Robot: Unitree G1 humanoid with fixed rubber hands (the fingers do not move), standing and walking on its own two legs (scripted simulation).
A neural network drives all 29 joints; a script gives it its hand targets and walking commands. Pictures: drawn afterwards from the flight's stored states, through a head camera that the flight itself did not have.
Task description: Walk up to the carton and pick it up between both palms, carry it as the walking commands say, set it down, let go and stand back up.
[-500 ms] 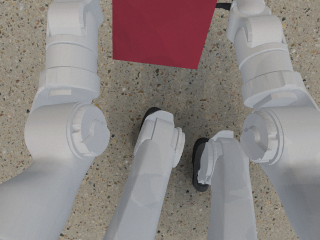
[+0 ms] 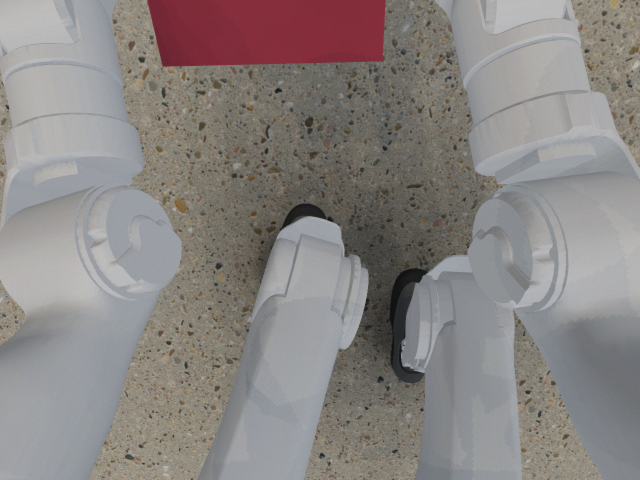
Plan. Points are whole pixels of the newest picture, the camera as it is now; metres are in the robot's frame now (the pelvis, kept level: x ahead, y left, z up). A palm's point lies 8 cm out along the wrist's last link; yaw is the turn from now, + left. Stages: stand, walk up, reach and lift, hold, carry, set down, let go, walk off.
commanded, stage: set down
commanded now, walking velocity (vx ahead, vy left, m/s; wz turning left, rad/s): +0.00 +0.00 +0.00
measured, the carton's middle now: out of the picture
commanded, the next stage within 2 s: none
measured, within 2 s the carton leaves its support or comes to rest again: neither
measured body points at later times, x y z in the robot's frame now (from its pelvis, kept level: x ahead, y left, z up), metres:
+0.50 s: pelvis +0.00 +0.01 -0.01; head +0.38 +0.08 +0.22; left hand +0.53 +0.34 -0.14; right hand +0.60 +0.06 -0.16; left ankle +0.14 +0.13 -0.39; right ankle +0.08 -0.11 -0.39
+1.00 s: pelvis +0.02 +0.01 -0.01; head +0.41 +0.06 +0.21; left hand +0.55 +0.34 -0.15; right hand +0.62 +0.07 -0.17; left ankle +0.14 +0.13 -0.39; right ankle +0.08 -0.11 -0.39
